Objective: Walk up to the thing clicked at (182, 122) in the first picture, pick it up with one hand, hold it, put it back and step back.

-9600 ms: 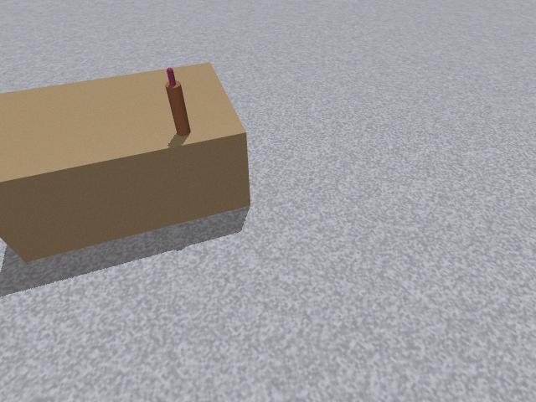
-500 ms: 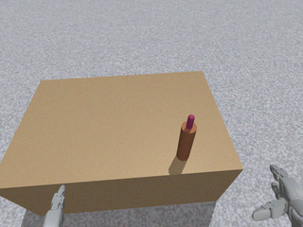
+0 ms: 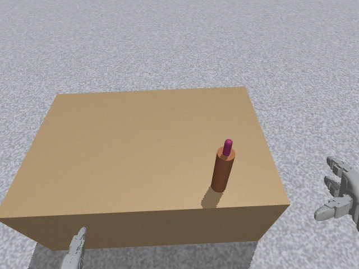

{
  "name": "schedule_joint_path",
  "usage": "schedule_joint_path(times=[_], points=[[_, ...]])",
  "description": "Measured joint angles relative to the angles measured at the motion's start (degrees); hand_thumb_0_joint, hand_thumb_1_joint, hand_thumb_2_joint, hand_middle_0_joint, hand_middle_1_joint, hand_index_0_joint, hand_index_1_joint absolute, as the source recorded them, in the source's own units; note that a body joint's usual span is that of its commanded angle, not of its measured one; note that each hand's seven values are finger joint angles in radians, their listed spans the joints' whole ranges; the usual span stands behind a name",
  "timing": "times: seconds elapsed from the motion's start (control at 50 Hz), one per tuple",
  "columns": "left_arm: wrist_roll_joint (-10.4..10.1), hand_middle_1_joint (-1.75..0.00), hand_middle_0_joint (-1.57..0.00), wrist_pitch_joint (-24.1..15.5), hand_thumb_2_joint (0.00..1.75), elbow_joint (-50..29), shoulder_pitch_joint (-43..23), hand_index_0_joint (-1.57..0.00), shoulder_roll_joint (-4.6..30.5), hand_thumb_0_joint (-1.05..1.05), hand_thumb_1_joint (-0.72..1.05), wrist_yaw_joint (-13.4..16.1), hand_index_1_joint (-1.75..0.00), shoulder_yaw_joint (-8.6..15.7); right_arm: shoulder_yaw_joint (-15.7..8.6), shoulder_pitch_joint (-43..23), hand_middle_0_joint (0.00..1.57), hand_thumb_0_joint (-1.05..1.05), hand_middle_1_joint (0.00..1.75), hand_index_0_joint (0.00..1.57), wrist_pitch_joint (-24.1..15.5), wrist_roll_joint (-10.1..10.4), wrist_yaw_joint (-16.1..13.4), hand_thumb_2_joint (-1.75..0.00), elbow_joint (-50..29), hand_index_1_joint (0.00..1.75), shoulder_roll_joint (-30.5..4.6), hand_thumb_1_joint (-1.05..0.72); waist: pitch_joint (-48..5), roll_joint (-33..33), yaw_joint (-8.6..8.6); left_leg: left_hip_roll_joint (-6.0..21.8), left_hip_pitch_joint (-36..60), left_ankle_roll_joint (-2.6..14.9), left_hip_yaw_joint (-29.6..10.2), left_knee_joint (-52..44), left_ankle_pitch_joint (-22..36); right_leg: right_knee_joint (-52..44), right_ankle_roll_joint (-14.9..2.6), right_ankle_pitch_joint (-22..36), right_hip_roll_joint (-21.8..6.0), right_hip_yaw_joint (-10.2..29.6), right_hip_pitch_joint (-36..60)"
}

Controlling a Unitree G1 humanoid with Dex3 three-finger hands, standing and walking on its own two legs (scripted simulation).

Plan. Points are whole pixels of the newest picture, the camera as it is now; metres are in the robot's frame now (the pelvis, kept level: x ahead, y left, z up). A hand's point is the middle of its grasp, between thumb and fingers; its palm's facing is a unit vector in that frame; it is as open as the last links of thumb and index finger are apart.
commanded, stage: go down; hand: right
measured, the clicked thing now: (223, 166) +0.48 -0.12 -0.15
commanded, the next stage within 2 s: approach in 0.96 s
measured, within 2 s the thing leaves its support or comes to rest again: neither
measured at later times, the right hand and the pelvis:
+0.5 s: hand (327, 167) +0.35 -0.31 +0.05, palm faces +0.10 +0.99 -0.11, open 17.6 cm; pelvis +0.00 +0.01 +0.00, yaw +0 degrees
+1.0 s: hand (330, 151) +0.37 -0.32 +0.07, palm faces +0.09 +0.99 -0.08, open 17.3 cm; pelvis +0.00 +0.01 +0.00, yaw +0 degrees
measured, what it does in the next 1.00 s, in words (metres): stands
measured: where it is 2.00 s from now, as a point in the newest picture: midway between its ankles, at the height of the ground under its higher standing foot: outside the picture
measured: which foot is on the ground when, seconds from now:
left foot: down 0.00-1.00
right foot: down 0.00-1.00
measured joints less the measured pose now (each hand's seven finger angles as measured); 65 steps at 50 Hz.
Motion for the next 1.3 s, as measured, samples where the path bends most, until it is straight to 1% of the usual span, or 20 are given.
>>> schedule_joint_path(times=[0.08,0.14,0.26,0.38,0.48,0.58,0.66,0.72,0.8,0.94,1.06,1.16,1.22,1.26,1.3], points=[[0.1,-0.06,-0.06,-0.2,0.07,3.3,-1.5,-0.06,0.4,-0.01,-0.55,0.1,-0.06,0.9,-0.3,-2.8,0.05,-0.01,0.05,0.05,-2.3,-0.1,0.7,-0.03,2.4,0.05,-1.4,0.59,0.6,0.0,-0.01,-0.2,0.0,0.12,0.2,-0.4,0.4,0.0,0.14,0.2,-0.2,0.2,-0.3],[0.0,-0.06,-0.06,0.1,0.07,4.5,-2.5,-0.06,0.7,-0.01,-0.55,0.3,-0.06,0.5,-0.8,-4.9,0.05,-0.01,0.05,0.05,-3.8,0.4,1.8,-0.03,4.5,0.05,-2.5,0.59,1.1,-0.2,0.28,-0.3,-0.2,0.20,0.2,-0.9,0.8,-0.3,0.17,0.5,-0.3,0.1,-0.5],[-0.2,-0.06,-0.06,0.2,0.06,2.7,-2.4,-0.06,0.8,-0.01,-0.53,0.7,-0.06,-0.3,-2.4,-8.0,0.05,-0.01,0.05,0.06,-6.2,1.4,4.2,-0.03,10.7,0.05,-4.1,0.58,0.7,-0.2,1.33,-0.5,0.2,0.33,0.0,-2.2,1.4,-2.1,0.27,1.3,-0.4,-0.1,0.2],[-0.1,-0.06,-0.05,-0.1,0.06,3.9,-2.4,-0.06,1.3,-0.01,-0.53,0.8,-0.06,0.2,-3.8,-9.7,0.06,-0.01,0.04,0.06,-9.3,1.4,5.7,-0.02,15.1,0.04,-5.4,0.56,0.5,0.0,1.46,-0.7,0.2,0.58,-0.1,-2.5,1.5,-2.7,0.49,1.5,-0.6,-0.2,0.4],[-0.1,-0.06,-0.05,0.3,0.06,5.2,-3.6,-0.06,1.0,-0.01,-0.53,1.0,-0.06,-0.3,-4.5,-11.2,0.07,-0.01,0.04,0.06,-11.6,1.6,6.9,-0.02,16.7,0.04,-6.4,0.57,1.3,0.2,1.38,-0.7,-0.4,0.71,0.1,-2.6,1.7,-2.6,0.59,1.7,-0.7,0.0,-0.4],[0.0,-0.06,-0.05,0.1,0.06,5.2,-4.1,-0.06,0.8,-0.01,-0.53,1.5,-0.06,-0.7,-4.7,-12.9,0.07,-0.01,0.04,0.06,-12.9,2.1,8.0,-0.01,19.1,0.04,-7.1,0.55,0.8,0.4,1.67,-0.7,-0.6,0.79,0.4,-2.9,1.8,-2.9,0.68,1.9,-0.7,0.2,-0.6],[0.1,-0.06,-0.05,0.2,0.06,5.5,-4.4,-0.06,0.7,-0.01,-0.53,1.7,-0.06,-0.7,-5.2,-14.1,0.08,-0.01,0.04,0.07,-13.8,1.7,8.4,-0.01,20.4,0.04,-7.8,0.54,0.4,0.6,1.94,-0.7,-0.7,0.79,0.4,-2.9,1.8,-2.9,0.67,1.9,-0.7,0.3,-0.8],[0.1,-0.06,-0.05,-0.1,0.06,6.2,-4.6,-0.06,0.7,-0.01,-0.53,1.7,-0.06,-0.6,-5.1,-15.0,0.08,-0.01,0.04,0.07,-14.4,1.9,8.8,-0.01,21.5,0.04,-8.5,0.53,0.6,0.6,2.10,-0.7,-1.0,0.76,0.4,-2.9,1.9,-2.7,0.62,1.9,-0.7,0.2,-1.1],[0.1,-0.06,-0.05,0.3,0.06,5.7,-4.5,-0.06,0.7,-0.01,-0.53,1.7,-0.06,-0.4,-5.3,-15.6,0.08,-0.01,0.04,0.07,-14.7,1.8,9.2,-0.01,21.6,0.04,-9.0,0.52,0.8,0.6,2.30,-0.7,-1.5,0.68,0.2,-3.0,2.1,-2.6,0.56,2.0,-0.6,0.1,-1.7],[0.1,-0.06,-0.05,-0.1,0.06,5.6,-4.5,-0.06,0.8,-0.01,-0.53,1.9,-0.06,-0.7,-6.1,-17.4,0.08,-0.01,0.04,0.07,-15.8,2.5,9.6,-0.01,23.0,0.04,-9.5,0.51,0.6,0.8,2.65,-0.7,-1.7,0.57,0.2,-3.2,2.2,-2.5,0.48,1.9,-0.7,0.0,-2.1],[0.3,-0.06,-0.05,0.1,0.06,4.7,-4.3,-0.06,0.8,-0.01,-0.53,1.7,-0.06,-0.6,-6.4,-18.1,0.08,-0.01,0.04,0.07,-16.1,2.2,9.9,-0.01,24.3,0.04,-10.2,0.50,0.3,0.5,2.85,-0.7,-2.1,0.51,0.2,-3.3,2.3,-2.4,0.44,1.8,-0.6,0.1,-2.5],[0.1,-0.05,-0.05,-0.4,0.06,3.8,-4.2,-0.05,0.9,-0.01,-0.54,1.6,-0.06,-1.2,-6.0,-19.6,0.08,-0.01,0.04,0.07,-17.9,3.4,10.5,-0.01,26.3,0.04,-10.4,0.52,0.1,0.8,3.10,-0.6,-2.7,0.47,0.3,-2.8,2.1,-1.9,0.37,1.7,-0.5,0.2,-3.2],[0.2,-0.05,-0.05,-0.9,0.06,2.8,-4.6,-0.05,0.5,-0.01,-0.54,1.1,-0.05,-1.7,-5.3,-20.3,0.08,-0.01,0.04,0.07,-20.3,4.5,11.0,-0.01,28.5,0.04,-10.1,0.54,-0.1,1.4,3.68,-0.4,-4.5,0.51,0.3,-1.6,1.8,-0.8,0.39,1.4,-0.4,0.3,-4.9],[0.3,-0.04,-0.05,-1.4,0.06,1.7,-4.6,-0.04,0.2,-0.01,-0.55,0.6,-0.05,-1.7,-5.4,-20.5,0.08,-0.01,0.04,0.07,-22.3,5.2,11.3,-0.01,29.3,0.04,-9.2,0.55,-0.3,1.8,4.12,-0.3,-6.4,0.53,0.3,-0.2,1.4,0.6,0.41,1.1,-0.3,0.4,-6.8],[0.5,-0.04,-0.05,-1.7,0.06,-0.1,-4.4,-0.04,0.0,-0.01,-0.55,0.0,-0.05,-1.5,-5.7,-20.5,0.08,-0.01,0.04,0.07,-25.3,6.0,11.6,-0.01,29.5,0.04,-7.8,0.57,-0.4,2.4,4.68,-0.1,-8.7,0.54,0.3,1.7,0.9,2.5,0.44,0.5,-0.1,0.4,-9.1]])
